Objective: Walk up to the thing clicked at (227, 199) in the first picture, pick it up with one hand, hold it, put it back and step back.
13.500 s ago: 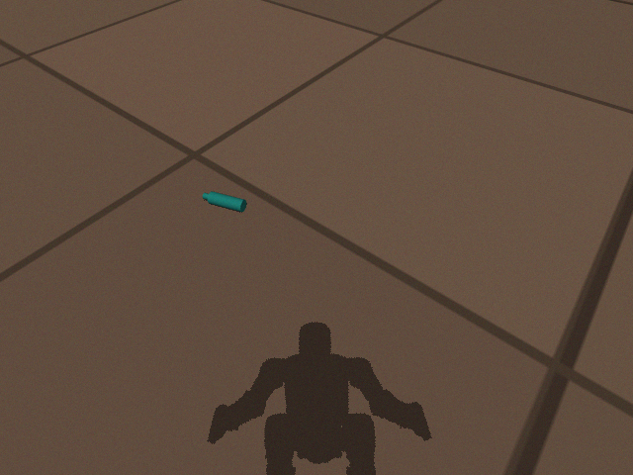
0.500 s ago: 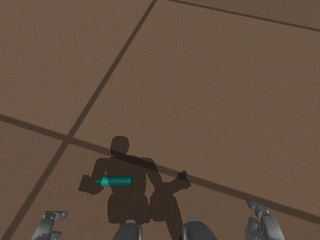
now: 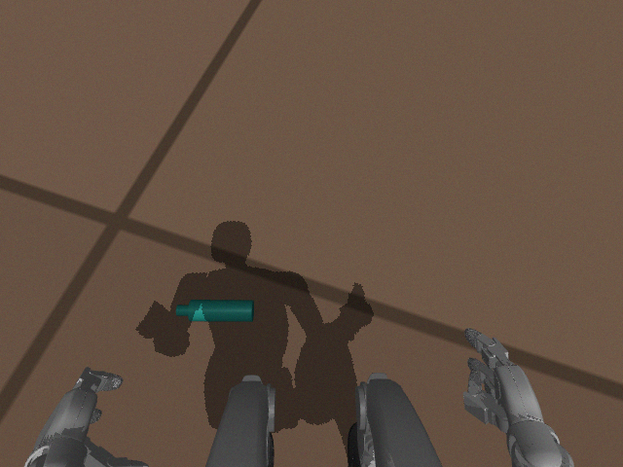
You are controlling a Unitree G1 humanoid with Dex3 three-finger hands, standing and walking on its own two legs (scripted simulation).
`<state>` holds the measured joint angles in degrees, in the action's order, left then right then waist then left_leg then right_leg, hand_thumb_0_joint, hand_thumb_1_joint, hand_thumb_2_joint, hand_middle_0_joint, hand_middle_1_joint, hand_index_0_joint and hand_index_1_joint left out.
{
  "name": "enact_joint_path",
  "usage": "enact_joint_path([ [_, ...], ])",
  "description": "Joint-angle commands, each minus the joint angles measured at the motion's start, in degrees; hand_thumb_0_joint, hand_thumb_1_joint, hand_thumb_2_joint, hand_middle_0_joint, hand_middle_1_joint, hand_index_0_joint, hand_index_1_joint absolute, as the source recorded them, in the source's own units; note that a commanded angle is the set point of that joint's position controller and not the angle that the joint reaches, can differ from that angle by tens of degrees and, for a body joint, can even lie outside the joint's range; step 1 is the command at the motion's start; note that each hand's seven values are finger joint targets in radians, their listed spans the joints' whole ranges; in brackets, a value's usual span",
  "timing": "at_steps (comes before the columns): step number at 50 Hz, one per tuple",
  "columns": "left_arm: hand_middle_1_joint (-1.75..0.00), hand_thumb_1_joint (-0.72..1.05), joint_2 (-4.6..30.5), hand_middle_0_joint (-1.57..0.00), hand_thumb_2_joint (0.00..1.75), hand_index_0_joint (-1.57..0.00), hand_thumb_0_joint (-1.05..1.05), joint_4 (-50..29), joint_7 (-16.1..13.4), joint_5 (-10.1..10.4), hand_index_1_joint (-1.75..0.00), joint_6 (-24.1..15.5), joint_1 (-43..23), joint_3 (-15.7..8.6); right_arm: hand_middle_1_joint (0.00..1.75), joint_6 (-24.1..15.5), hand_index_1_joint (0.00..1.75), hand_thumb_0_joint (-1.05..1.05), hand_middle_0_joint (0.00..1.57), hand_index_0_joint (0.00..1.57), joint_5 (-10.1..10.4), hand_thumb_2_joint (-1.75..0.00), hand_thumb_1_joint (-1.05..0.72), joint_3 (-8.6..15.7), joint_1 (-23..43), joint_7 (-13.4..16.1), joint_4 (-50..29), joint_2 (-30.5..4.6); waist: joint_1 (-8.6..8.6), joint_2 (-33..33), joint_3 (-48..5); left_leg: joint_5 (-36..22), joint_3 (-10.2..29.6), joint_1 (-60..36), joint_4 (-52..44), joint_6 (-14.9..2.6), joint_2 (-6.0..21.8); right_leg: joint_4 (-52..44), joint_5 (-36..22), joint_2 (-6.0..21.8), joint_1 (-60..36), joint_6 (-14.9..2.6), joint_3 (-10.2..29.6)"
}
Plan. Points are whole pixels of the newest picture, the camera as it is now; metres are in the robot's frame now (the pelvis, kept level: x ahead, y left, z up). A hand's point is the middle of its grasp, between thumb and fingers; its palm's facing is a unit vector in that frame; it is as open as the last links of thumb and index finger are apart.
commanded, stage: rise first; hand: left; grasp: from above
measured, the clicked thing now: (215, 310) +0.45 +0.25 -0.59
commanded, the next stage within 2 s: approach in 1.72 s
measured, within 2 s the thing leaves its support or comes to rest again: neither
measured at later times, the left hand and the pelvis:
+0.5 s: hand (154, 354) +0.30 +0.30 -0.33, palm faces -0.48 -0.30 -0.82, open 13.9 cm; pelvis -0.07 -0.01 -0.20, yaw -3 degrees
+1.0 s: hand (169, 330) +0.36 +0.31 -0.42, palm faces -0.46 -0.06 -0.88, open 14.2 cm; pelvis -0.07 +0.01 -0.26, yaw -5 degrees
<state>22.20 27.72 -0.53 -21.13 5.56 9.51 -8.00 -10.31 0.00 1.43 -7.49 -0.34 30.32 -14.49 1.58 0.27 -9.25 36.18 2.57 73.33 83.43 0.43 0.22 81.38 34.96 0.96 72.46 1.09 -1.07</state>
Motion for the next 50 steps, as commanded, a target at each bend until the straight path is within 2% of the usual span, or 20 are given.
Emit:
enact_joint_path([
  [1,-1.05,-0.55,12.68,-0.09,0.97,-0.09,0.0,-4.39,-1.18,-6.0,-1.05,-7.32,-9.47,-3.6,0.3,-3.09,0.3,0.0,0.2,0.2,0.08,-0.9,-0.91,5.04,-0.7,0.3,-3.92,-10.13,0.89,-5.84,-20.75,-14.0,-0.17,-6.92,-2.85,-0.81,-0.36,0.18,-12.0,-1.38,-0.22,-2.69,-0.04],
  [3,-1.04,-0.56,14.65,-0.11,0.97,-0.11,0.0,-1.66,-1.65,-8.46,-1.04,-10.1,-12.48,-4.23,0.3,-3.24,0.3,0.0,0.2,0.2,0.08,-0.91,-0.92,4.9,-0.58,-0.03,-2.58,-10.61,1.0,-6.34,-23.01,-14.94,-0.15,-3.25,1.02,-0.76,-0.59,4.23,-12.96,-1.39,3.1,-2.74,-0.03],
  [7,-1.03,-0.58,21.34,-0.13,0.98,-0.12,0.0,3.68,-3.62,-13.81,-1.03,-14.4,-17.61,-7.93,0.3,-2.78,0.3,0.0,0.2,0.2,0.05,-0.91,-0.95,5.28,-0.62,-0.88,-0.54,-11.88,-0.97,-6.27,-28.13,-16.69,-0.38,2.14,8.04,-0.96,-0.82,10.79,-13.83,-1.36,8.61,-2.78,-0.15],
  [10,-1.04,-0.56,20.7,-0.13,0.97,-0.13,0.0,5.16,-4.73,-16.5,-1.04,-15.71,-22.36,-6.48,0.3,-1.99,0.3,0.0,0.2,0.2,-0.02,-0.91,-0.94,5.92,-1.86,-1.39,0.76,-12.03,-0.7,-5.51,-32.2,-16.23,-1.5,5.07,12.49,-1.27,-1.05,12.91,-14.08,-1.43,9.88,-2.64,-0.14],
  [11,-1.03,-0.52,22.94,-0.14,0.95,-0.14,0.0,5.93,-5.13,-17.42,-1.03,-16.0,-25.08,-7.54,0.3,-1.72,0.3,0.0,0.2,0.2,-0.17,-0.91,-0.93,6.05,-2.23,-1.5,1.52,-12.19,-1.17,-5.18,-33.71,-16.71,-2.12,6.4,14.44,-1.54,-1.08,13.45,-14.83,-1.44,9.59,-2.44,0.11],
  [12,-1.03,-0.54,22.65,-0.14,0.96,-0.14,0.0,6.65,-5.29,-18.43,-1.03,-16.35,-28.64,-6.29,0.3,-1.48,0.3,0.0,0.2,0.2,-0.28,-0.91,-0.94,6.02,-2.9,-1.68,2.2,-12.11,0.0,-4.84,-34.45,-16.03,-2.19,8.35,16.01,-1.67,-1.13,14.24,-14.71,-1.47,10.18,-2.37,0.04],
  [15,-1.01,-0.53,27.11,-0.16,0.96,-0.16,0.0,12.85,-5.74,-22.21,-1.01,-17.65,-35.58,-7.4,0.3,-0.6,0.3,0.0,0.2,0.2,-0.68,-0.91,-0.95,6.07,-4.21,-2.04,3.79,-12.35,-0.15,-1.55,-35.67,-11.13,-2.65,15.39,19.86,-2.22,-1.19,16.12,-11.08,-1.63,10.7,-1.94,-0.13],
  [17,-1.0,-0.53,30.65,-0.16,0.97,-0.16,0.0,14.51,-6.1,-24.84,-1.0,-18.65,-39.46,-8.63,0.3,0.15,0.3,0.0,0.2,0.2,-0.85,-0.91,-0.94,6.24,-4.76,-2.2,4.57,-12.83,-1.11,-2.04,-38.0,-9.96,-2.97,16.63,21.57,-2.2,-1.13,17.8,-9.48,-1.51,11.88,-2.0,-0.28],
  [20,-1.02,-0.55,32.09,-0.14,0.98,-0.14,0.0,16.76,-6.45,-27.61,-1.02,-20.1,-44.04,-8.09,0.3,1.05,0.3,0.0,0.2,0.2,-1.2,-0.91,-0.94,6.06,-5.96,-2.45,5.5,-13.37,-0.59,-3.39,-39.85,-9.55,-2.52,17.58,23.5,-2.19,-1.1,20.63,-8.62,-1.61,14.21,-2.14,-1.4],
  [23,-1.0,-0.56,31.76,-0.14,1.0,-0.13,0.0,19.52,-6.75,-30.17,-1.01,-21.46,-49.6,-6.29,0.3,1.96,0.3,0.0,0.2,0.2,-1.44,-0.91,-0.94,5.79,-6.83,-2.74,6.63,-13.24,0.85,-4.86,-36.81,-5.67,-2.17,20.38,24.44,-2.18,-1.09,22.29,-4.78,-1.92,19.05,-2.36,-2.42],
  [26,-1.0,-0.54,33.33,-0.09,1.02,-0.08,0.0,23.08,-7.79,-32.41,-1.01,-22.99,-52.16,-6.27,0.3,2.76,0.3,0.0,0.2,0.2,-1.81,-0.9,-0.89,5.61,-6.53,-2.98,7.1,-13.7,1.29,-5.93,-32.61,1.3,-1.26,23.34,24.88,-2.37,-1.08,23.87,1.56,-2.25,24.91,-2.5,-3.5],
  [30,-0.98,-0.53,35.03,-0.06,1.04,-0.06,0.0,25.28,-10.14,-35.91,-0.99,-25.2,-57.2,-5.81,0.3,4.03,0.3,0.0,0.2,0.2,-2.62,-0.89,-0.87,4.87,-6.51,-3.63,7.72,-13.49,2.39,-8.07,-30.97,4.06,-0.68,25.0,26.57,-2.48,-1.39,26.22,3.97,-2.35,28.65,-2.71,-4.24],
  [31,-0.97,-0.54,36.25,-0.06,1.04,-0.05,0.0,26.27,-11.03,-37.01,-0.98,-25.52,-57.65,-6.67,0.3,4.36,0.3,0.0,0.2,0.2,-2.81,-0.89,-0.87,4.53,-6.7,-3.74,8.18,-13.65,1.98,-8.93,-31.16,3.27,-0.4,24.46,27.06,-2.38,-1.43,27.09,3.17,-2.28,30.04,-2.78,-4.51],
  [34,-0.95,-0.55,35.27,-0.06,1.06,-0.05,0.0,30.29,-13.54,-40.3,-0.97,-26.21,-60.32,-4.69,0.3,5.22,0.3,0.0,0.2,0.2,-3.23,-0.9,-0.88,4.04,-6.65,-4.16,8.83,-14.16,3.55,-11.08,-29.24,4.33,1.2,24.03,26.92,-1.93,-1.28,29.92,2.84,-2.17,35.17,-3.08,-5.91],
  [35,-0.95,-0.56,35.85,-0.07,1.06,-0.05,0.0,31.02,-14.5,-41.3,-0.97,-26.23,-60.88,-5.11,0.3,5.51,0.3,0.0,0.2,0.2,-3.3,-0.9,-0.88,4.02,-6.9,-4.23,9.21,-14.4,3.17,-11.37,-29.25,3.63,1.18,23.61,27.23,-1.84,-1.3,30.25,2.15,-2.13,35.99,-3.14,-6.05],
  [37,-0.94,-0.55,34.42,-0.07,1.05,-0.05,0.0,32.61,-16.1,-42.92,-0.96,-26.14,-62.67,-3.88,0.3,6.17,0.3,0.0,0.2,0.2,-3.89,-0.9,-0.89,3.86,-7.72,-4.63,9.67,-14.5,4.09,-12.34,-29.98,1.73,1.15,23.47,28.42,-1.65,-1.46,31.43,0.54,-1.91,36.88,-3.11,-6.23],
  [39,-0.94,-0.56,36.65,-0.07,1.05,-0.05,0.0,33.78,-17.55,-44.77,-0.96,-25.87,-64.3,-4.61,0.3,6.66,0.3,0.0,0.2,0.2,-4.3,-0.9,-0.89,3.66,-8.35,-4.86,10.13,-14.65,4.24,-13.46,-31.48,-0.88,0.75,22.77,29.7,-1.65,-1.73,32.17,-1.24,-1.89,36.82,-3.19,-6.27],
  [42,-0.93,-0.55,35.34,-0.08,1.04,-0.06,0.0,34.96,-18.95,-46.52,-0.94,-25.5,-67.29,-3.07,0.3,7.16,0.3,0.0,0.2,0.2,-4.96,-0.9,-0.89,3.7,-8.62,-5.31,10.85,-14.87,5.09,-15.29,-31.52,-2.56,1.68,21.68,30.13,-1.22,-1.55,34.04,-2.69,-1.54,39.25,-3.01,-6.62],
  [44,-0.94,-0.55,36.93,-0.07,1.03,-0.06,0.0,36.21,-19.87,-48.0,-0.95,-25.06,-68.11,-3.54,0.3,7.39,0.3,0.0,0.2,0.2,-5.26,-0.9,-0.9,3.88,-8.89,-5.48,11.25,-15.32,5.02,-16.43,-33.33,-4.3,1.97,20.09,30.69,-0.98,-1.47,35.12,-3.82,-1.48,39.88,-3.05,-6.79],
  [50,-0.94,-0.5,35.78,-0.1,0.98,-0.09,0.0,38.37,-21.13,-50.01,-0.94,-24.41,-70.27,-2.25,0.3,8.04,0.3,0.0,0.2,0.2,-6.22,-0.9,-0.9,3.87,-9.98,-6.23,11.65,-14.93,6.72,-15.6,-33.33,-6.27,0.77,22.39,33.7,-1.62,-1.88,35.32,-5.67,-1.66,38.62,-2.81,-6.56],
])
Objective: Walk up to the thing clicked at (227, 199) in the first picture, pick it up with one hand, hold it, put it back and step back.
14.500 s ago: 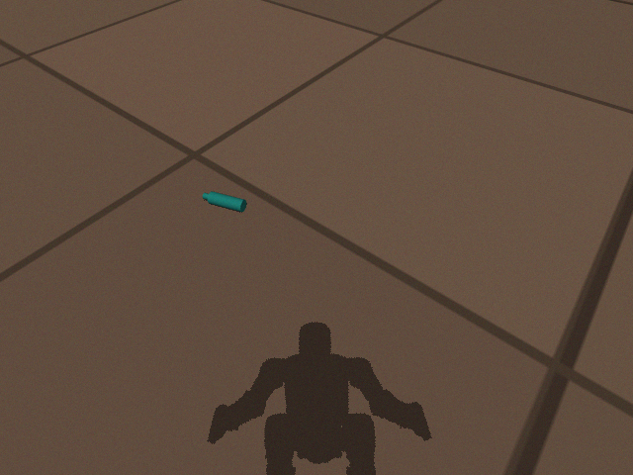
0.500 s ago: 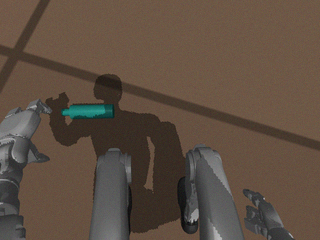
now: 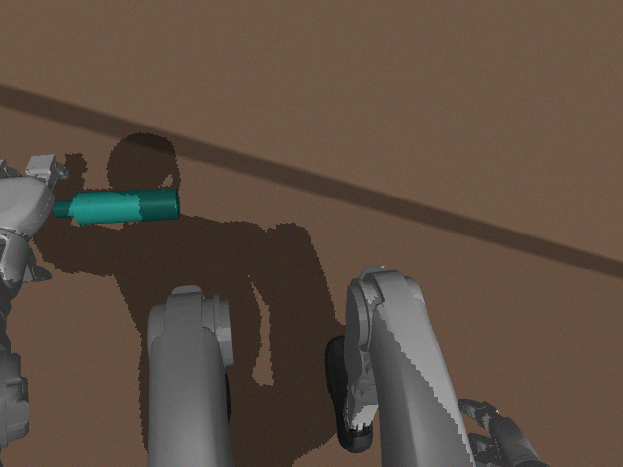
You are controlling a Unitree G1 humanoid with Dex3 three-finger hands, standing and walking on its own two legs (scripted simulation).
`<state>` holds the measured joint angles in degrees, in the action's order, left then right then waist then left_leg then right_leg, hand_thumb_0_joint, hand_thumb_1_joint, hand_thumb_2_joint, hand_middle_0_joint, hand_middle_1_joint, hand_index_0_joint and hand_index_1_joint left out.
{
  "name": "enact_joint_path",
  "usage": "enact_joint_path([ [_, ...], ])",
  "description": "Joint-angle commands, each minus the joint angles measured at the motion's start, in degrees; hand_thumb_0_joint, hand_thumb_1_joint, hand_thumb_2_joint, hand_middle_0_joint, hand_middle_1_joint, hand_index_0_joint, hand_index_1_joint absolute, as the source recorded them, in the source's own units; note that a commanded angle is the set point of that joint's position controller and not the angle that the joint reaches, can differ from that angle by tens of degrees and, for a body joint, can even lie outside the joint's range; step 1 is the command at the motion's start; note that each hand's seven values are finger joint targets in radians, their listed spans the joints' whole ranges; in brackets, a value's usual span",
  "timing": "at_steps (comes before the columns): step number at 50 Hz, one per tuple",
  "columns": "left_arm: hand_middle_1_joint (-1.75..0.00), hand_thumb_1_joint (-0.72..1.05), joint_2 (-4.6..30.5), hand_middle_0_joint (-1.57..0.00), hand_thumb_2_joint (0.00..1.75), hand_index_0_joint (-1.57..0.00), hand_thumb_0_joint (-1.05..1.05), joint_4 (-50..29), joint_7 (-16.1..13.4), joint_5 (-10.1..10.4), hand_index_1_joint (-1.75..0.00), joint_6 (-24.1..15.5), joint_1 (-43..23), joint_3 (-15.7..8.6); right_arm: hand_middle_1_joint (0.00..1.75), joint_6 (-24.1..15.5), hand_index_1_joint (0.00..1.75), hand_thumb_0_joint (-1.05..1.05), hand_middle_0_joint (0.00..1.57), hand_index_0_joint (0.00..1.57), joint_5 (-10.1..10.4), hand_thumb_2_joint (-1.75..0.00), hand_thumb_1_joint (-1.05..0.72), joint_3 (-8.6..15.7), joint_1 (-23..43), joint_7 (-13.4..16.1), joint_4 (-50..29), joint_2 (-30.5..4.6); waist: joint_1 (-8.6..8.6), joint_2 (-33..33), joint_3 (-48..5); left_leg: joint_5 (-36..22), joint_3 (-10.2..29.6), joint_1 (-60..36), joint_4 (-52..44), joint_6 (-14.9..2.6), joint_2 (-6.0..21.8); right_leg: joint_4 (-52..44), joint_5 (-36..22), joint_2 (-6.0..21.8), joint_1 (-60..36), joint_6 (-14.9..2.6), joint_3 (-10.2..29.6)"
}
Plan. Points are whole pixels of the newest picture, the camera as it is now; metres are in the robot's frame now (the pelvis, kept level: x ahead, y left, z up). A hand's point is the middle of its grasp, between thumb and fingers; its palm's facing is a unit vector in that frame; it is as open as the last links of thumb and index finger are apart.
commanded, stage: rise first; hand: left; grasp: from above
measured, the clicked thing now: (119, 206) +0.50 +0.28 -0.33
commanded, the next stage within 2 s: approach in 0.72 s
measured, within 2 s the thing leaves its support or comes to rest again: neither
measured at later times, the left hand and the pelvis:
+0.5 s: hand (51, 222) +0.43 +0.33 -0.19, palm faces -0.45 -0.06 -0.89, open 13.7 cm; pelvis +0.01 +0.00 -0.02, yaw -1 degrees
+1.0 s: hand (73, 214) +0.45 +0.31 -0.21, palm faces -0.47 -0.03 -0.88, open 14.0 cm; pelvis +0.01 +0.00 -0.03, yaw -1 degrees
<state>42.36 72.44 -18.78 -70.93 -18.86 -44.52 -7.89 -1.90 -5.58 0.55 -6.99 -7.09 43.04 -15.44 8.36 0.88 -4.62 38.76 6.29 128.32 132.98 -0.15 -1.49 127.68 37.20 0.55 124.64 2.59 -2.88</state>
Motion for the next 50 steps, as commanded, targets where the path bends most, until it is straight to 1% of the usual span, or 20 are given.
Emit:
enact_joint_path([
  [1,-0.92,-0.49,15.7,-0.11,0.97,-0.1,0.0,-5.44,-2.88,-0.29,-0.93,0.11,-16.23,-2.42,0.3,-0.33,0.3,0.0,0.2,0.2,-0.81,-0.9,-0.9,4.63,-10.62,0.44,-1.0,-13.91,0.42,-14.53,-37.59,-8.91,-3.0,-31.94,-15.23,-1.35,-0.13,-11.17,-8.1,-1.32,-14.34,-4.14,-4.88],
  [3,-0.91,-0.47,17.26,-0.12,0.95,-0.12,0.0,-4.84,-3.17,-0.77,-0.91,-0.05,-16.41,-3.32,0.3,-0.13,0.3,0.0,0.2,0.2,-1.06,-0.9,-0.9,4.47,-10.67,0.27,-0.97,-13.98,0.02,-14.45,-37.79,-9.15,-3.04,-31.3,-14.91,-1.44,-0.17,-10.76,-8.15,-1.28,-14.5,-4.12,-4.82],
  [4,-0.91,-0.47,16.84,-0.12,0.95,-0.12,0.0,-4.29,-3.02,-1.17,-0.92,-0.17,-16.28,-2.64,0.3,-0.04,0.3,0.0,0.2,0.2,-1.25,-0.9,-0.9,4.21,-10.39,0.17,-1.14,-13.66,0.12,-14.57,-37.51,-8.77,-3.63,-30.17,-14.38,-1.65,-0.4,-10.84,-7.94,-1.56,-15.03,-4.19,-4.74],
  [7,-0.9,-0.45,17.99,-0.14,0.93,-0.14,0.0,-3.47,-3.34,-1.88,-0.9,-0.81,-17.16,-3.2,0.3,0.25,0.3,0.0,0.2,0.2,-1.46,-0.9,-0.9,4.12,-9.96,0.0,-1.04,-13.98,0.56,-14.12,-36.91,-8.41,-3.09,-29.59,-13.77,-1.63,-0.24,-9.78,-7.63,-1.57,-13.66,-4.19,-4.98],
  [10,-0.89,-0.45,18.63,-0.15,0.93,-0.15,0.0,-3.58,-3.86,-2.87,-0.89,-1.56,-17.08,-3.63,0.3,0.6,0.3,0.0,0.2,0.2,-1.82,-0.9,-0.9,3.71,-9.7,-0.04,-0.95,-13.72,0.15,-14.39,-36.92,-8.7,-3.71,-28.76,-12.84,-1.74,-0.47,-9.55,-7.96,-1.81,-14.2,-4.29,-4.83],
  [11,-0.89,-0.45,18.4,-0.15,0.93,-0.15,0.0,-2.47,-4.02,-3.21,-0.9,-1.74,-16.61,-3.53,0.3,0.72,0.3,0.0,0.2,0.2,-2.09,-0.9,-0.91,3.45,-9.66,-0.25,-0.9,-13.76,0.66,-14.48,-36.21,-8.8,-3.72,-28.39,-12.56,-1.81,-0.43,-9.18,-8.01,-1.78,-14.16,-4.18,-4.95],
  [16,-0.9,-0.45,19.6,-0.15,0.93,-0.15,0.0,-2.69,-5.47,-4.07,-0.9,-3.1,-16.88,-4.49,0.3,1.06,0.3,0.0,0.2,0.2,-2.7,-0.9,-0.91,3.44,-9.47,-0.2,-0.52,-14.02,0.63,-14.83,-37.81,-10.83,-3.67,-29.22,-10.97,-1.71,-0.3,-8.1,-9.67,-2.09,-13.72,-4.16,-5.0],
  [24,-0.95,-0.48,19.48,-0.12,0.95,-0.12,0.0,-0.96,-7.93,-4.19,-0.95,-2.39,-18.56,-4.63,0.3,0.84,0.3,0.0,0.2,0.2,-3.71,-0.9,-0.91,3.41,-10.0,-0.29,-0.02,-13.98,1.6,-15.14,-37.38,-9.68,-4.04,-27.44,-9.86,-1.88,-0.23,-7.8,-9.41,-2.27,-13.45,-4.12,-5.21],
  [28,-0.99,-0.5,20.1,-0.09,0.97,-0.09,0.0,-1.2,-8.53,-3.95,-0.99,-1.22,-18.55,-5.17,0.3,0.7,0.3,0.0,0.2,0.2,-3.9,-0.9,-0.9,3.57,-9.96,-0.24,0.32,-14.27,1.22,-16.02,-38.58,-10.36,-4.06,-28.39,-9.68,-1.81,-0.1,-7.14,-9.9,-2.24,-13.16,-4.07,-5.26],
  [30,-0.98,-0.5,18.83,-0.1,0.97,-0.1,0.0,-0.83,-8.37,-4.03,-0.98,-0.86,-18.65,-3.95,0.3,0.66,0.3,0.0,0.2,0.2,-3.89,-0.9,-0.91,3.23,-10.1,-0.35,0.14,-14.28,2.05,-16.81,-37.77,-11.32,-3.57,-28.83,-9.83,-1.67,-0.16,-6.54,-10.49,-2.06,-12.28,-3.89,-5.57],
  [32,-1.0,-0.51,19.42,-0.09,0.97,-0.09,0.0,0.12,-8.17,-3.93,-0.99,-0.16,-18.5,-4.06,0.3,0.49,0.3,0.0,0.2,0.2,-3.65,-0.9,-0.91,3.31,-10.18,-0.31,0.49,-14.37,1.68,-16.27,-37.55,-11.84,-3.47,-28.97,-9.54,-1.71,-0.04,-6.35,-11.11,-2.06,-12.07,-4.06,-5.44],
  [34,-1.0,-0.51,19.56,-0.09,0.98,-0.09,0.0,-0.31,-8.04,-3.73,-0.99,-0.03,-19.77,-4.2,0.3,0.58,0.3,0.0,0.2,0.2,-3.76,-0.9,-0.91,3.15,-10.57,-0.32,0.34,-14.37,2.32,-15.41,-38.2,-11.24,-3.83,-27.55,-9.01,-1.95,-0.15,-7.14,-11.25,-2.19,-13.66,-3.96,-5.19],
  [36,-1.01,-0.53,19.19,-0.08,0.99,-0.08,0.0,0.87,-7.8,-3.46,-1.01,0.13,-17.93,-4.24,0.3,0.47,0.3,0.0,0.2,0.2,-3.81,-0.9,-0.91,2.82,-10.52,-0.41,0.28,-14.15,1.78,-14.83,-36.73,-10.29,-3.96,-26.25,-9.18,-1.97,-0.32,-7.26,-10.26,-2.09,-13.79,-3.98,-5.19],
  [39,-1.03,-0.52,19.34,-0.07,0.99,-0.08,0.0,0.17,-7.42,-3.32,-1.02,-0.03,-19.48,-3.65,0.3,0.29,0.3,0.0,0.2,0.2,-3.91,-0.9,-0.91,2.59,-10.41,-0.52,0.2,-14.45,2.54,-16.73,-36.26,-10.44,-3.4,-27.08,-9.42,-1.85,-0.19,-6.31,-10.15,-1.96,-12.45,-3.9,-5.57],
  [41,-0.97,-0.61,19.74,-0.07,1.08,-0.04,0.0,0.35,-7.19,-3.77,-1.01,-0.36,-20.16,-3.55,0.3,0.43,0.3,0.0,0.2,0.2,-3.77,-0.9,-0.91,2.55,-10.35,-0.57,0.24,-14.58,2.86,-15.91,-36.98,-10.78,-3.13,-26.83,-9.28,-1.8,-0.27,-6.24,-10.57,-2.22,-12.78,-4.11,-5.76],
  [42,-1.05,-0.54,18.97,-0.06,1.0,-0.07,0.0,1.56,-7.08,-3.89,-1.04,-0.24,-18.89,-3.24,0.3,0.49,0.3,0.0,0.2,0.2,-3.73,-0.9,-0.91,2.31,-10.79,-0.61,0.33,-14.43,2.64,-15.94,-36.52,-11.3,-3.22,-27.45,-9.39,-1.68,-0.28,-6.56,-10.84,-2.11,-12.97,-4.04,-5.68],
  [43,-1.05,-0.51,18.08,-0.06,0.97,-0.08,0.0,0.98,-7.25,-3.47,-1.03,-0.45,-20.33,-2.9,0.3,0.5,0.3,0.0,0.2,0.2,-3.82,-0.9,-0.9,2.57,-10.47,-0.65,0.19,-14.8,3.43,-16.49,-36.47,-10.92,-2.77,-27.8,-9.63,-1.52,-0.08,-5.99,-10.32,-2.05,-11.55,-3.93,-6.13],
  [46,-1.06,-0.52,13.94,-0.06,0.98,-0.08,0.0,1.21,-7.41,-3.71,-1.04,-0.63,-23.64,1.05,0.3,0.02,0.3,0.0,0.2,0.2,-3.79,-0.9,-0.91,2.2,-11.18,-0.71,0.58,-14.57,5.58,-17.05,-34.73,-9.86,-2.76,-27.41,-8.88,-1.64,0.02,-6.6,-10.24,-2.26,-10.49,-3.98,-6.25],
  [47,-1.06,-0.52,13.51,-0.06,0.97,-0.08,0.0,1.07,-7.6,-3.53,-1.04,-0.86,-26.24,1.65,0.3,-0.14,0.3,0.0,0.2,0.2,-3.8,-0.9,-0.91,2.19,-11.4,-0.73,0.77,-14.8,6.87,-16.58,-34.31,-9.4,-2.39,-26.88,-8.61,-1.66,0.18,-6.32,-10.0,-2.26,-9.84,-3.9,-6.52],
  [50,-1.05,-0.53,11.65,-0.06,0.99,-0.07,0.0,0.9,-8.77,-3.93,-1.04,-0.54,-30.12,3.4,0.3,-0.75,0.3,0.0,0.2,0.2,-3.95,-0.9,-0.91,1.85,-13.16,-0.7,1.4,-15.18,8.59,-17.53,-35.16,-10.84,-2.37,-28.4,-7.84,-1.6,0.37,-6.42,-11.51,-2.31,-10.46,-3.57,-6.84],
])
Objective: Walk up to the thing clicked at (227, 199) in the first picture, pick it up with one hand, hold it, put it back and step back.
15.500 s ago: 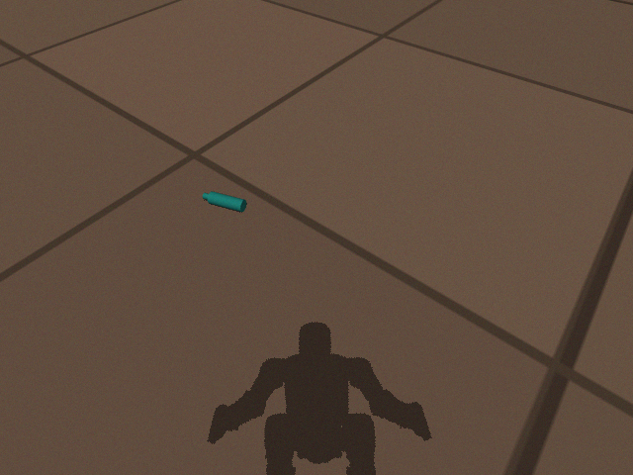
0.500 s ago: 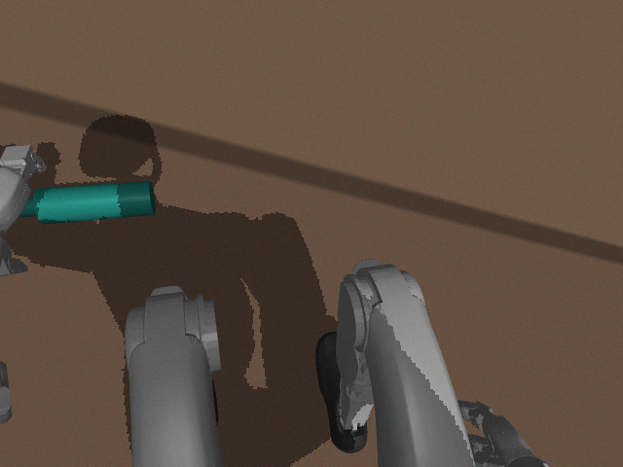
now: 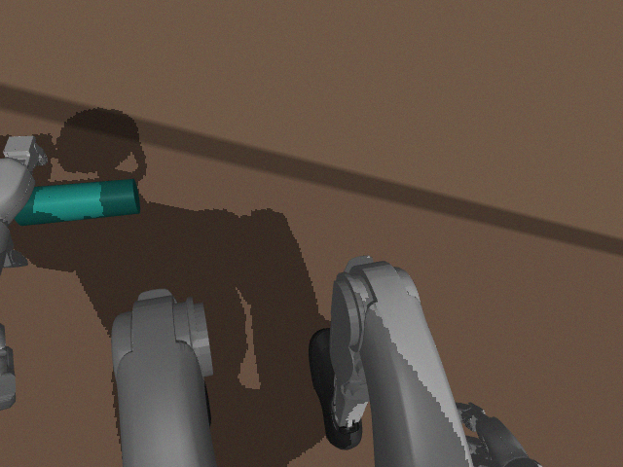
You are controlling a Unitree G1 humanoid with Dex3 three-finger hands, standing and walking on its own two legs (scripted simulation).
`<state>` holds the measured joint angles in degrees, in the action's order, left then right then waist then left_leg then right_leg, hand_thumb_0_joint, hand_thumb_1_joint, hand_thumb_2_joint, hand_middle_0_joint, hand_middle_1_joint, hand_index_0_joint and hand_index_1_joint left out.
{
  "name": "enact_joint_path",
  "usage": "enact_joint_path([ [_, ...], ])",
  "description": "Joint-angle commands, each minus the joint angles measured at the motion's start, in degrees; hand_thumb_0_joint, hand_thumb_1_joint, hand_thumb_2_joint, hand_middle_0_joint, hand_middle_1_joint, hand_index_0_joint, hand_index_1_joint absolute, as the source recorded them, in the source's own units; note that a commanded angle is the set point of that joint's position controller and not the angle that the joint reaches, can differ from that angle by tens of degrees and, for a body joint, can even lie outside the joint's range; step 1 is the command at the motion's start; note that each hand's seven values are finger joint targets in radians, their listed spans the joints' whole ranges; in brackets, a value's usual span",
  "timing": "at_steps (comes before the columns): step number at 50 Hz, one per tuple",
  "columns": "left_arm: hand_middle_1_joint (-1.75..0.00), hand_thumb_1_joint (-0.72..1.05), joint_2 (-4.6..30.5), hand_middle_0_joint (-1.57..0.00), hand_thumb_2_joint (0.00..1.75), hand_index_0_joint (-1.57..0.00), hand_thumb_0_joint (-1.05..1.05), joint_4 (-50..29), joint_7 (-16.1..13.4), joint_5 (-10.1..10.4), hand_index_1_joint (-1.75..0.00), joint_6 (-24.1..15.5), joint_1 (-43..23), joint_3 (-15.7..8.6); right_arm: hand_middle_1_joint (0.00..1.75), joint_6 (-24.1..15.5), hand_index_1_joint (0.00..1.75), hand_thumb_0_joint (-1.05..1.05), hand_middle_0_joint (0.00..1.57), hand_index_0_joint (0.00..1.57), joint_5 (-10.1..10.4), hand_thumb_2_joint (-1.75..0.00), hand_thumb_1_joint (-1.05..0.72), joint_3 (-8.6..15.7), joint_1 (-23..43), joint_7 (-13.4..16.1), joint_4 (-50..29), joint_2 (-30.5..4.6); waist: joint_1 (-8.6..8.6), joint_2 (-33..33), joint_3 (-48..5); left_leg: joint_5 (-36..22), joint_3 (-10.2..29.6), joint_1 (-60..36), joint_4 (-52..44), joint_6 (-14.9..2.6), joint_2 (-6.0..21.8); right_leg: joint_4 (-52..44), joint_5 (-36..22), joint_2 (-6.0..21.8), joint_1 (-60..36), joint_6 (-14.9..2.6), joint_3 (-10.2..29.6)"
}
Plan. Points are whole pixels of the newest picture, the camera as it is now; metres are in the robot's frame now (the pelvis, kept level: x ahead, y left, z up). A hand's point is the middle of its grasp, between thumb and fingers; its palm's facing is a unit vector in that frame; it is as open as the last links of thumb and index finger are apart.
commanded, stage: approach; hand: left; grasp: from above
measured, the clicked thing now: (67, 202) +0.48 +0.29 -0.30
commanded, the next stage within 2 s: close in in 0.62 s
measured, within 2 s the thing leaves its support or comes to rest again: neither
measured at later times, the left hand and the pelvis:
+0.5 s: hand (49, 189) +0.47 +0.28 -0.19, palm faces -0.52 -0.05 -0.85, open 14.1 cm; pelvis +0.00 +0.00 +0.00, yaw -1 degrees
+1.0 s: hand (39, 186) +0.47 +0.29 -0.18, palm faces -0.47 -0.03 -0.88, open 14.0 cm; pelvis -0.01 +0.01 +0.00, yaw -1 degrees
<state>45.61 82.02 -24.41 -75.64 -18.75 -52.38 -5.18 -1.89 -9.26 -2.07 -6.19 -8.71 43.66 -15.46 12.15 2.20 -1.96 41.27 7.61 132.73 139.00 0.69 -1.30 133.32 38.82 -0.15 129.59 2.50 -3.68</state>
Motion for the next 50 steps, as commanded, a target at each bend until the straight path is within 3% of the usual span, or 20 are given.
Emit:
enact_joint_path([
  [1,-1.06,-0.53,7.75,-0.06,0.99,-0.07,0.0,-8.18,-3.59,0.53,-1.04,-0.34,-23.12,1.48,0.3,-1.01,0.3,0.0,0.2,0.2,-0.23,-0.9,-0.91,4.32,-13.92,0.9,0.83,-15.14,4.78,-19.76,-38.4,-13.51,-3.55,-33.38,-14.14,-2.23,0.24,-11.82,-13.25,-1.76,-15.02,-3.66,-6.18],
  [4,-1.06,-0.54,8.73,-0.06,1.0,-0.07,0.0,-6.12,-5.75,-0.21,-1.04,1.66,-24.52,0.92,0.3,-1.54,0.3,0.0,0.2,0.2,-0.44,-0.9,-0.91,3.88,-14.03,1.05,0.46,-15.55,5.19,-22.12,-39.03,-14.01,-3.87,-34.22,-14.18,-1.91,0.37,-11.24,-14.17,-1.74,-15.1,-3.66,-6.29],
  [7,-1.04,-0.55,13.39,-0.06,1.01,-0.07,0.0,-4.26,-7.79,-1.8,-1.03,4.73,-26.4,-2.21,0.3,-1.49,0.3,0.0,0.2,0.2,-0.6,-0.9,-0.91,3.03,-14.43,1.03,-0.15,-15.81,4.63,-24.31,-40.18,-14.57,-4.54,-33.01,-14.65,-1.82,0.4,-10.86,-14.9,-1.68,-16.11,-3.93,-6.04],
  [12,-1.03,-0.56,13.87,-0.06,1.01,-0.06,0.0,3.02,-8.34,-1.44,-1.03,10.41,-25.77,-2.35,0.3,-1.55,0.3,0.0,0.2,0.2,-0.03,-0.9,-0.91,1.04,-13.21,0.76,-1.94,-15.84,4.99,-21.41,-38.21,-12.12,-5.55,-28.29,-14.34,-2.72,0.01,-12.06,-14.17,-1.91,-17.36,-4.51,-5.48],
  [15,-1.03,-0.56,16.39,-0.06,1.01,-0.07,0.0,3.51,-6.24,0.61,-1.03,12.68,-22.73,-2.2,0.3,-1.53,0.3,0.0,0.2,0.2,0.8,-0.9,-0.91,0.12,-12.6,0.89,-2.79,-16.09,3.74,-19.03,-38.73,-11.82,-6.46,-23.86,-13.3,-3.73,-0.18,-12.7,-15.0,-1.98,-22.48,-3.85,-4.31],
  [19,-1.03,-0.55,17.32,-0.06,1.01,-0.07,0.0,3.41,-1.49,4.91,-1.03,13.59,-16.53,-2.81,0.3,-1.3,0.3,0.0,0.2,0.2,1.71,-0.9,-0.91,-0.08,-12.29,0.81,-3.85,-16.1,3.23,-13.94,-38.68,-12.63,-6.02,-20.89,-12.91,-4.23,-0.2,-12.59,-15.35,-1.98,-26.67,-3.31,-4.05],
  [24,-1.05,-0.55,18.24,-0.06,0.99,-0.08,0.0,-0.88,3.68,7.98,-1.04,8.86,-14.85,-2.81,0.3,-0.47,0.3,0.0,0.2,0.2,1.35,-0.9,-0.91,-0.54,-13.12,1.17,-3.22,-15.98,3.42,-11.11,-37.99,-11.26,-5.43,-18.23,-12.22,-4.1,-0.34,-13.27,-14.05,-2.11,-30.03,-2.93,-3.93],
  [26,-1.06,-0.54,17.62,-0.07,0.98,-0.08,0.0,-6.46,4.56,8.47,-1.04,5.5,-18.74,-2.71,0.3,-0.6,0.3,0.0,0.2,0.2,0.86,-0.9,-0.91,-0.19,-14.17,1.2,-2.8,-16.48,4.8,-13.67,-37.11,-11.53,-5.06,-20.27,-11.57,-3.46,-0.17,-13.48,-13.6,-2.06,-27.91,-3.4,-4.41],
  [28,-1.05,-0.55,17.49,-0.07,0.99,-0.08,0.0,-11.74,4.6,7.82,-1.04,1.74,-20.9,-2.98,0.3,-0.59,0.3,0.0,0.2,0.2,0.21,-0.9,-0.91,0.61,-15.65,1.04,-2.48,-16.51,4.99,-16.66,-39.29,-12.43,-4.58,-24.29,-10.93,-2.8,0.19,-13.63,-13.86,-2.33,-27.35,-3.61,-4.77],
  [29,-1.04,-0.55,15.87,-0.07,0.99,-0.08,0.0,-14.47,3.91,7.79,-1.03,0.22,-19.37,-2.43,0.3,-0.53,0.3,0.0,0.2,0.2,0.29,-0.9,-0.91,1.2,-15.79,1.07,-2.58,-16.62,3.97,-18.84,-40.38,-13.04,-4.74,-26.74,-11.25,-2.22,0.14,-13.78,-13.81,-2.25,-26.53,-4.01,-4.76],
  [30,-1.05,-0.54,13.89,-0.07,0.98,-0.08,0.0,-16.24,3.33,7.6,-1.03,-0.76,-16.54,-1.74,0.3,-0.61,0.3,0.0,0.2,0.2,0.2,-0.9,-0.91,1.9,-15.88,1.02,-2.79,-16.42,4.21,-19.98,-41.42,-13.68,-4.45,-29.32,-11.37,-1.76,0.46,-13.24,-14.24,-2.31,-25.85,-4.07,-5.18],
  [32,-1.03,-0.54,12.93,-0.07,0.99,-0.08,0.0,-25.64,1.35,7.0,-1.02,-1.89,-17.42,-1.56,0.3,-0.42,0.3,0.0,0.2,0.2,0.19,-0.9,-0.91,3.39,-15.26,1.06,-2.96,-16.3,2.77,-26.1,-46.44,-15.94,-4.25,-36.17,-13.27,-0.76,0.62,-12.17,-15.78,-2.15,-23.49,-4.58,-5.33],
  [33,-1.03,-0.54,11.62,-0.08,1.0,-0.08,0.0,-26.01,0.54,5.99,-1.02,-1.51,-18.04,-0.79,0.3,-0.33,0.3,0.0,0.2,0.2,0.23,-0.9,-0.91,4.17,-15.25,1.0,-2.74,-16.27,3.56,-27.73,-46.57,-16.73,-3.9,-38.23,-13.78,-0.52,0.75,-11.57,-16.24,-1.98,-21.38,-4.72,-5.58],
  [34,-1.03,-0.53,12.39,-0.08,1.0,-0.08,0.0,-28.18,-0.43,5.6,-1.02,-1.19,-20.83,-1.1,0.3,-0.14,0.3,0.0,0.2,0.2,0.43,-0.9,-0.91,4.74,-14.71,1.05,-2.76,-16.07,2.87,-28.87,-47.59,-16.28,-3.84,-38.75,-14.71,-0.42,0.81,-11.45,-15.81,-2.01,-20.02,-4.98,-5.62],
  [36,-1.03,-0.54,12.29,-0.09,1.09,-0.08,0.0,-22.67,-2.21,3.92,-1.04,0.65,-22.63,-1.23,0.3,0.27,0.3,0.0,0.2,0.2,0.9,-0.9,-0.9,5.0,-14.47,1.29,-1.6,-16.07,3.93,-28.43,-43.6,-14.76,-3.49,-37.25,-15.83,-0.39,0.84,-11.36,-14.76,-1.87,-16.55,-5.0,-5.94],
  [40,-1.0,-0.55,7.35,-0.07,1.01,-0.07,0.0,-3.16,-4.81,0.05,-1.0,5.28,-23.42,2.63,0.3,0.36,0.3,0.0,0.2,0.2,0.89,-0.9,-0.9,2.47,-14.23,1.48,-0.17,-15.5,6.62,-21.39,-31.94,-11.0,-3.41,-29.72,-15.86,-1.49,0.53,-12.34,-12.59,-1.78,-11.45,-4.8,-6.83],
  [42,-1.03,-0.53,6.95,-0.07,1.01,-0.08,0.0,3.47,-4.57,-0.5,-1.02,6.92,-22.3,3.43,0.3,-0.12,0.3,0.0,0.2,0.2,0.88,-0.9,-0.9,1.83,-14.0,1.34,-0.43,-16.28,6.73,-18.31,-29.13,-9.45,-2.84,-27.29,-16.36,-1.96,0.24,-12.57,-11.5,-1.49,-10.67,-4.58,-7.05],
  [44,-1.05,-0.5,6.74,-0.06,0.97,-0.09,0.0,6.98,-3.59,0.11,-1.03,8.07,-21.19,4.07,0.3,-0.64,0.3,0.0,0.2,0.2,1.07,-0.89,-0.9,1.04,-13.1,1.2,-1.24,-16.53,6.13,-18.56,-28.22,-9.06,-2.54,-27.03,-17.28,-2.01,0.11,-12.44,-11.04,-1.27,-11.26,-4.39,-6.96],
  [45,-1.06,-0.51,5.98,-0.07,0.98,-0.09,0.0,7.06,-2.69,0.5,-1.03,8.54,-21.64,4.64,0.3,-1.01,0.3,0.0,0.2,0.2,0.97,-0.89,-0.9,0.74,-12.83,1.01,-1.81,-16.49,6.89,-18.08,-28.66,-9.09,-2.53,-27.52,-17.01,-2.18,-0.01,-12.52,-11.06,-1.53,-12.14,-4.44,-7.03],
  [50,-1.06,-0.51,13.36,-0.07,0.97,-0.09,0.0,1.73,-0.43,1.43,-1.04,7.87,-25.11,1.06,0.3,-1.77,0.3,0.0,0.2,0.2,0.84,-0.9,-0.9,0.18,-13.18,0.72,-4.29,-17.18,6.01,-20.93,-36.48,-13.59,-2.48,-31.18,-15.56,-1.87,0.14,-11.18,-14.39,-1.19,-17.18,-4.07,-6.3],
])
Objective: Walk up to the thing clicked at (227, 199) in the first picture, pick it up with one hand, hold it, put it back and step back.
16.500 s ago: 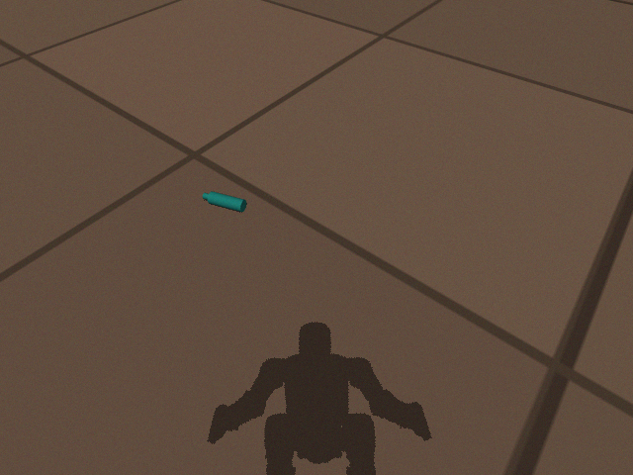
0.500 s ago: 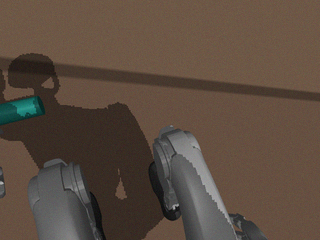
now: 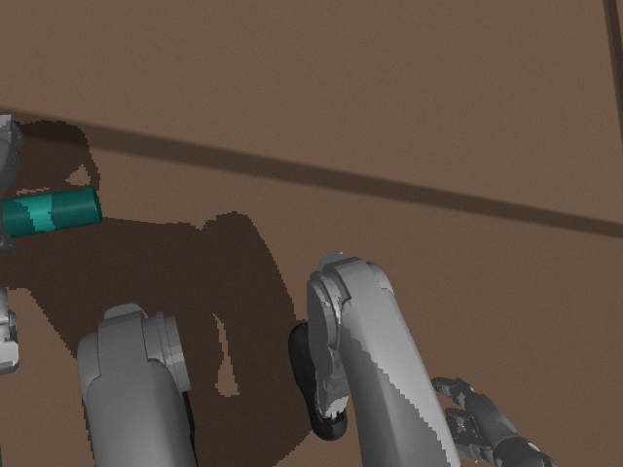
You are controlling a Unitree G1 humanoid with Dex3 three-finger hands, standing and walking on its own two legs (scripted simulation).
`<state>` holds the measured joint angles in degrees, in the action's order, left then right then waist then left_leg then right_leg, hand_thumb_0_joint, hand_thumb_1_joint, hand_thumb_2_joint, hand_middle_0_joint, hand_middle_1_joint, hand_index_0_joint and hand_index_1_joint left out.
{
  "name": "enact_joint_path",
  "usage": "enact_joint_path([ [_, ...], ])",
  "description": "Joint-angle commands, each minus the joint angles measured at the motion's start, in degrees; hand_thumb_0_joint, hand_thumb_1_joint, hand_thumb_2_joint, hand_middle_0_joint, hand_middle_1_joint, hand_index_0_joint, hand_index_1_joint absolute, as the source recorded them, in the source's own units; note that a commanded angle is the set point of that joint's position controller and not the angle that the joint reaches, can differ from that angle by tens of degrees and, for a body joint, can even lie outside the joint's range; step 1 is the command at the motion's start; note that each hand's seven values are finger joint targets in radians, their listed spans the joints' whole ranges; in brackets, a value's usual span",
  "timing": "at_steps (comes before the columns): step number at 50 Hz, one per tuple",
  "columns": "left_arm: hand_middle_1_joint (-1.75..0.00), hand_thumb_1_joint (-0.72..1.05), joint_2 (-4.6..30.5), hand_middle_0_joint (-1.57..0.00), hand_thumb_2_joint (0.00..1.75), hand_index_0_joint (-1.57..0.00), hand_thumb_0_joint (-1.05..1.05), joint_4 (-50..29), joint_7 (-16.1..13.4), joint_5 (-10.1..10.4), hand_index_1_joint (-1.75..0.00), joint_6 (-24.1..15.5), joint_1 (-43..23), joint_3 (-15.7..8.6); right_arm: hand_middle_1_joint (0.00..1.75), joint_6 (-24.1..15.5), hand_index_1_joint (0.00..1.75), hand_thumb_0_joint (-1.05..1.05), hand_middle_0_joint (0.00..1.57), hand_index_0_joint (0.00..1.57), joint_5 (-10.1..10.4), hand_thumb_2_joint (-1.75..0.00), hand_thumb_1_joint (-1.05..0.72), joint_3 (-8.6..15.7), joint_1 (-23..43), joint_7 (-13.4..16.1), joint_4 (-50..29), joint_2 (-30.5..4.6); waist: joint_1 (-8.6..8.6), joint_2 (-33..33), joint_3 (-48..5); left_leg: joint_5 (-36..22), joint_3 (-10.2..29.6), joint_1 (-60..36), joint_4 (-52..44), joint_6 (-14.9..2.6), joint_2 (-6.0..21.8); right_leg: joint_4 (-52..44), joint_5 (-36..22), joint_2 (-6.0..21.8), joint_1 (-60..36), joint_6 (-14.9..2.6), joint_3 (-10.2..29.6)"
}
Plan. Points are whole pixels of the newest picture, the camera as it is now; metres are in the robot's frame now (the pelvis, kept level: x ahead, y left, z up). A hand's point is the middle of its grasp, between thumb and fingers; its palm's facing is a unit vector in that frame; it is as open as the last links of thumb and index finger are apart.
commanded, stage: rest palm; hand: left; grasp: from above
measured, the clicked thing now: (23, 216) +0.48 +0.30 -0.30
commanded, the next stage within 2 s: close in 1.04 s
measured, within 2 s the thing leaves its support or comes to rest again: neither
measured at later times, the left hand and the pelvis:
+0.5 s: hand (27, 210) +0.47 +0.28 -0.25, palm faces -0.44 -0.07 -0.89, open 14.0 cm; pelvis +0.00 +0.00 -0.03, yaw -3 degrees
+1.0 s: hand (24, 222) +0.46 +0.29 -0.27, palm faces -0.48 -0.11 -0.87, open 14.1 cm; pelvis +0.00 +0.00 -0.03, yaw -4 degrees
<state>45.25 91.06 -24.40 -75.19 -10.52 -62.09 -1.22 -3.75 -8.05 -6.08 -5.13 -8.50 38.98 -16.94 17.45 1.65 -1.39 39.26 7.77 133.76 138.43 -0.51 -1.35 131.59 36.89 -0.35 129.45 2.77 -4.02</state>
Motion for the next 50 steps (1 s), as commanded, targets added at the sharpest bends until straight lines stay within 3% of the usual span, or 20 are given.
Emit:
enact_joint_path([
  [1,-1.06,-0.5,14.68,-0.07,0.96,-0.09,0.0,-8.03,-0.58,1.18,-1.03,-0.81,-15.3,-3.53,0.3,0.0,0.3,0.0,0.2,0.2,-0.36,-0.9,-0.9,4.03,-14.13,0.52,-0.12,-15.73,0.71,-20.43,-37.26,-11.21,-2.61,-32.0,-14.8,-0.62,0.14,-9.29,-12.24,-1.12,-17.08,-4.49,-5.92],
  [4,-1.03,-0.53,17.9,-0.06,0.98,-0.06,0.0,-8.96,-1.58,0.81,-1.02,-2.78,-15.1,-5.84,0.3,-0.03,0.3,0.0,0.2,0.2,-0.67,-0.9,-0.9,3.37,-14.27,0.51,-0.53,-15.83,1.07,-20.71,-37.39,-10.55,-3.46,-30.41,-13.67,-0.8,0.17,-9.56,-11.7,-1.66,-18.61,-4.57,-6.08],
  [5,-1.02,-0.54,16.5,-0.06,0.98,-0.06,0.0,-6.96,-1.84,0.77,-1.02,-3.33,-13.8,-4.59,0.3,-0.08,0.3,0.0,0.2,0.2,-0.79,-0.9,-0.9,2.8,-14.24,0.51,-0.2,-15.37,1.36,-20.24,-36.22,-10.08,-4.14,-28.54,-12.78,-0.96,0.02,-9.74,-11.39,-1.87,-18.88,-4.57,-5.93],
  [8,-1.02,-0.53,17.8,-0.06,0.98,-0.06,0.0,-5.29,-3.23,0.05,-1.01,-5.35,-13.71,-5.09,0.3,-0.58,0.3,0.0,0.2,0.2,-1.79,-0.9,-0.9,1.88,-15.53,0.28,0.92,-15.71,2.87,-19.23,-33.31,-8.85,-4.57,-26.02,-11.16,-1.34,0.04,-10.14,-10.53,-2.14,-19.67,-4.35,-5.96],
  [13,-1.01,-0.51,21.26,-0.06,0.97,-0.07,0.0,-4.58,-6.87,-0.45,-1.01,-7.62,-12.59,-6.79,0.3,-1.64,0.3,0.0,0.2,0.2,-3.2,-0.9,-0.89,0.28,-15.96,-0.02,1.77,-16.3,2.53,-20.25,-35.05,-9.0,-4.09,-26.61,-9.94,-1.24,0.56,-9.3,-11.07,-2.67,-21.94,-4.01,-6.32],
  [14,-1.01,-0.51,21.06,-0.06,0.98,-0.07,0.0,-4.33,-7.47,-0.84,-1.0,-7.84,-13.38,-6.41,0.3,-1.9,0.3,0.0,0.2,0.2,-3.45,-0.9,-0.89,0.2,-16.01,-0.17,1.94,-16.48,3.41,-20.16,-34.54,-8.76,-3.87,-26.18,-9.44,-1.28,0.71,-8.94,-11.03,-2.78,-21.44,-4.01,-6.54],
  [18,-1.0,-0.52,23.0,-0.06,0.98,-0.06,0.0,-3.55,-10.32,-1.11,-0.99,-7.68,-12.68,-7.42,0.3,-2.99,0.3,0.0,0.2,0.2,-4.23,-0.9,-0.89,-0.69,-15.71,-0.69,2.59,-17.17,3.23,-21.4,-34.8,-9.76,-3.29,-26.86,-8.9,-1.01,0.93,-8.16,-12.13,-3.1,-21.33,-4.08,-7.35],
  [19,-1.0,-0.5,22.16,-0.06,0.97,-0.07,0.0,-1.63,-10.64,-1.59,-0.99,-7.35,-12.55,-6.59,0.3,-3.53,0.3,0.0,0.2,0.2,-4.67,-0.89,-0.89,-0.68,-15.9,-1.05,2.45,-17.5,4.21,-21.22,-33.27,-9.34,-3.19,-26.99,-8.32,-1.03,1.04,-7.72,-11.88,-3.11,-20.11,-4.02,-7.8],
  [21,-1.0,-0.52,23.09,-0.06,0.99,-0.06,0.0,-1.33,-11.86,-2.15,-0.99,-6.83,-12.08,-6.97,0.3,-4.0,0.3,0.0,0.2,0.2,-4.82,-0.9,-0.89,-0.93,-15.13,-1.28,2.91,-17.69,3.45,-22.26,-32.66,-9.2,-3.05,-27.01,-8.81,-0.79,1.19,-7.68,-11.81,-3.43,-19.71,-4.27,-8.07],
  [23,-0.99,-0.52,22.62,-0.06,0.99,-0.06,0.0,-0.6,-12.37,-2.44,-0.99,-5.84,-12.82,-6.56,0.3,-4.71,0.3,0.0,0.2,0.2,-5.31,-0.9,-0.89,-1.29,-15.46,-1.83,2.83,-18.14,4.58,-22.88,-31.29,-10.0,-2.79,-27.5,-8.29,-0.71,1.25,-7.09,-12.7,-3.47,-18.81,-4.06,-8.75],
  [24,-1.0,-0.51,22.27,-0.06,0.99,-0.06,0.0,-0.52,-12.69,-2.13,-0.99,-5.33,-11.62,-6.84,0.3,-4.86,0.3,0.0,0.2,0.2,-5.2,-0.9,-0.89,-1.02,-14.92,-1.93,2.94,-18.22,3.69,-23.26,-32.32,-10.74,-2.45,-28.28,-8.63,-0.49,1.36,-6.97,-13.22,-3.59,-19.05,-4.29,-8.88],
  [25,-0.99,-0.51,21.92,-0.06,0.99,-0.06,0.0,0.71,-12.69,-2.54,-0.99,-4.68,-11.6,-6.08,0.3,-5.18,0.3,0.0,0.2,0.2,-5.33,-0.9,-0.89,-1.25,-14.59,-2.28,2.8,-18.2,4.45,-24.02,-31.66,-11.37,-2.46,-28.87,-8.26,-0.37,1.47,-6.33,-13.98,-3.63,-18.75,-4.29,-8.95],
  [27,-0.99,-0.52,23.11,-0.06,0.99,-0.06,0.0,-0.91,-13.28,-1.97,-0.99,-4.06,-11.77,-7.13,0.3,-5.41,0.3,0.0,0.2,0.2,-5.32,-0.9,-0.89,-1.36,-14.43,-2.6,2.5,-18.79,3.79,-25.9,-32.91,-13.45,-2.01,-29.59,-9.12,-0.06,1.47,-6.11,-15.51,-3.56,-19.9,-4.37,-9.36],
  [29,-0.99,-0.51,21.58,-0.06,0.99,-0.06,0.0,1.35,-12.82,-1.54,-0.99,-3.08,-11.93,-5.88,0.3,-5.94,0.3,0.0,0.2,0.2,-5.69,-0.9,-0.89,-1.63,-14.54,-3.25,2.59,-18.89,5.24,-23.74,-30.6,-12.82,-2.1,-27.64,-7.71,-0.49,1.58,-6.11,-15.61,-3.62,-19.77,-4.02,-9.35],
  [32,-0.99,-0.51,21.84,-0.06,0.98,-0.06,0.0,1.29,-12.39,-0.71,-0.98,-2.53,-12.54,-6.35,0.3,-6.62,0.3,0.0,0.2,0.2,-5.58,-0.9,-0.89,-1.67,-14.21,-3.83,1.81,-19.52,5.59,-24.13,-29.36,-12.89,-1.46,-28.19,-8.17,-0.26,1.69,-5.66,-15.32,-3.44,-18.99,-4.14,-9.72],
  [34,-1.0,-0.51,24.13,-0.07,0.99,-0.07,0.0,1.75,-12.42,-0.78,-0.99,-2.39,-10.95,-8.31,0.3,-6.68,0.3,0.0,0.2,0.2,-5.81,-0.9,-0.9,-1.32,-14.5,-4.01,2.14,-20.11,5.08,-25.62,-29.81,-13.22,-1.01,-29.58,-8.8,0.06,1.9,-5.51,-15.12,-3.6,-19.32,-4.29,-9.96],
  [37,-1.0,-0.51,22.92,-0.06,0.98,-0.06,0.0,2.19,-11.06,-0.61,-0.99,-2.32,-10.52,-8.08,0.3,-6.85,0.3,0.0,0.2,0.2,-5.99,-0.9,-0.9,-1.42,-14.74,-4.48,1.64,-20.05,5.87,-24.26,-29.12,-13.65,-1.03,-29.1,-7.95,-0.07,1.88,-5.61,-15.48,-3.49,-19.83,-4.08,-10.01],
  [39,-1.0,-0.53,24.0,-0.06,0.99,-0.06,0.0,1.0,-10.72,0.13,-1.0,-3.32,-11.1,-8.3,0.3,-6.78,0.3,0.0,0.2,0.2,-5.76,-0.9,-0.9,-1.52,-13.92,-4.34,1.61,-20.02,5.53,-24.46,-28.65,-11.37,-0.88,-27.37,-8.3,-0.24,1.87,-6.43,-13.65,-3.57,-20.22,-4.25,-9.89],
  [43,-1.0,-0.52,22.71,-0.07,0.99,-0.06,0.0,-0.35,-9.57,0.64,-1.0,-4.92,-12.33,-7.02,0.3,-6.8,0.3,0.0,0.2,0.2,-5.99,-0.9,-0.9,-2.45,-13.88,-4.68,1.55,-19.53,6.76,-23.49,-28.23,-11.89,-0.58,-27.93,-6.76,-0.28,2.1,-6.4,-14.27,-3.66,-20.7,-4.0,-10.18],
  [50,-1.0,-0.52,24.52,-0.07,0.99,-0.06,0.0,0.76,-11.38,-0.96,-1.0,-7.8,-10.97,-6.11,0.3,-6.75,0.3,0.0,0.2,0.2,-6.3,-0.9,-0.9,-3.15,-13.13,-4.8,1.58,-20.46,6.25,-24.7,-27.46,-11.43,-0.07,-28.78,-7.0,0.13,2.23,-6.17,-13.79,-4.03,-20.9,-3.95,-10.89],
])
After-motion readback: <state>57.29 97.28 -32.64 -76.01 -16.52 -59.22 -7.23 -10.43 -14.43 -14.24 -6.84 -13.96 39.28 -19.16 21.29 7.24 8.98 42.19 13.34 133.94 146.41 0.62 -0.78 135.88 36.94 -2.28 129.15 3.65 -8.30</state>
